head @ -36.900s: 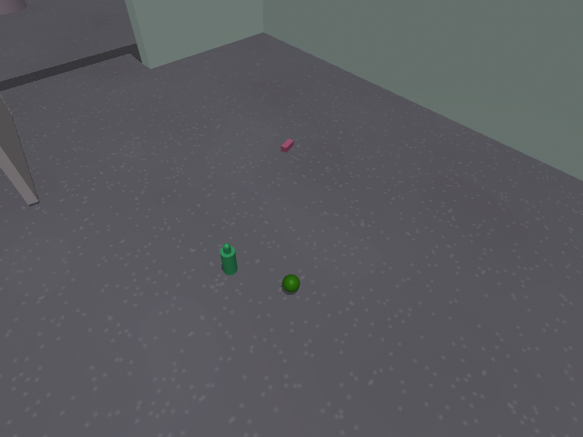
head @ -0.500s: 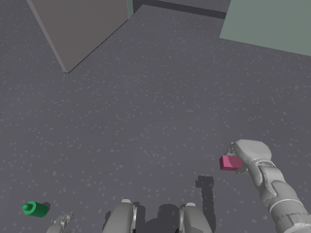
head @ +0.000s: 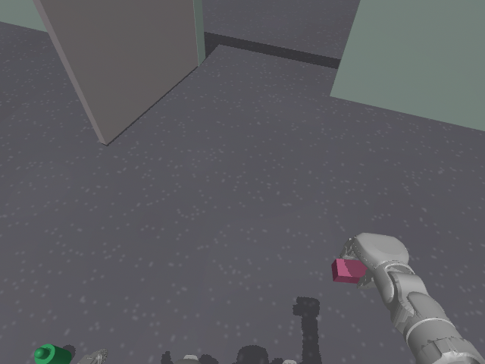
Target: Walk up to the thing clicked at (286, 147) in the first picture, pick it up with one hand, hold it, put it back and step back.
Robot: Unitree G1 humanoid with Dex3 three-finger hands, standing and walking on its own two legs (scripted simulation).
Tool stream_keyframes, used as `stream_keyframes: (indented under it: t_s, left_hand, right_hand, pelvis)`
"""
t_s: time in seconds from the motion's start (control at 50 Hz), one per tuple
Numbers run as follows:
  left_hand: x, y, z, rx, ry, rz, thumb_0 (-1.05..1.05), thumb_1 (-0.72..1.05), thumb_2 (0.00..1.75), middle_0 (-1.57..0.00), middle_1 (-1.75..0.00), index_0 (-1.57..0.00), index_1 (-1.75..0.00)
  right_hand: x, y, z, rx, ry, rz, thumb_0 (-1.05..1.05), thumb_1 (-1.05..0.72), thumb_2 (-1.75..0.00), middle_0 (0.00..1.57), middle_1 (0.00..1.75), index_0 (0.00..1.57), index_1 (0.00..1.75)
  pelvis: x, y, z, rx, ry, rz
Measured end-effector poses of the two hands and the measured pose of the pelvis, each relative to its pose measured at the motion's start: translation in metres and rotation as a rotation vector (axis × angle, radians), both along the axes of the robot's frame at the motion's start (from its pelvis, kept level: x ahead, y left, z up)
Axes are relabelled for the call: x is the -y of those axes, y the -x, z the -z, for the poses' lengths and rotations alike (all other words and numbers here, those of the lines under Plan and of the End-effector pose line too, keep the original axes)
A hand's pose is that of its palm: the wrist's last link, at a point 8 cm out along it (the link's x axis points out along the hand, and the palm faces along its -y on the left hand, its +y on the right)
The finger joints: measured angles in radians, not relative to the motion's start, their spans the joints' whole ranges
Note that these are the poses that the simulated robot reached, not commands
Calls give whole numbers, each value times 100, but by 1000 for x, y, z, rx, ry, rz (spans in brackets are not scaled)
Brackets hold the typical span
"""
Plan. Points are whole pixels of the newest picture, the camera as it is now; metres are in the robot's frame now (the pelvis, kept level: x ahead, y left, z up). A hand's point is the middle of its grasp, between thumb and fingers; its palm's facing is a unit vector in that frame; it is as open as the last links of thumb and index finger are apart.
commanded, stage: hold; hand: right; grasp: from above
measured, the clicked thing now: (355, 271) +0.33 -0.21 -0.11
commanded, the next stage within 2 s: crouch in 1.94 s
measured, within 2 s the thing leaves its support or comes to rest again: neither
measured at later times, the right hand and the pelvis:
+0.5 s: hand (374, 254) +0.33 -0.22 -0.03, palm faces -0.47 +0.04 -0.88, open 6.3 cm; pelvis +0.02 +0.00 +0.02, yaw +1 degrees
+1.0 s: hand (372, 254) +0.32 -0.21 +0.00, palm faces -0.46 +0.04 -0.89, open 6.3 cm; pelvis +0.02 +0.01 +0.04, yaw +1 degrees
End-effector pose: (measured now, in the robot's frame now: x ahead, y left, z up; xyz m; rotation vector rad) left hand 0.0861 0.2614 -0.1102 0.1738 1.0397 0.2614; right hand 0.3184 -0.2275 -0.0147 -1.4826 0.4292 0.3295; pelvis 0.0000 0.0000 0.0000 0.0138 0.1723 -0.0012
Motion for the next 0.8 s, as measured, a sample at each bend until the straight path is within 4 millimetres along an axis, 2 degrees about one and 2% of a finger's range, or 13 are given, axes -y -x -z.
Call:
stream_keyframes:
  t_s: [0.36, 0.8]
  left_hand:
    - [6, -39, -23, 58, 19, 4, 0, 90, 89, -20, -30, -20, -30]
    - [1, -56, -34, 74, 35, 10, 1, 90, 89, -20, -30, -20, -30]
  right_hand:
    - [-1, -17, -37, 0, 10, -24, -2, -53, 0, 104, 7, 110, 2]
    - [-12, -17, -63, 17, 14, -44, -2, -52, 0, 107, 5, 111, 0]
  pelvis:
    - [4, -20, -21, 51, 4, -9]
    - [-2, -27, -31, 96, 13, -11]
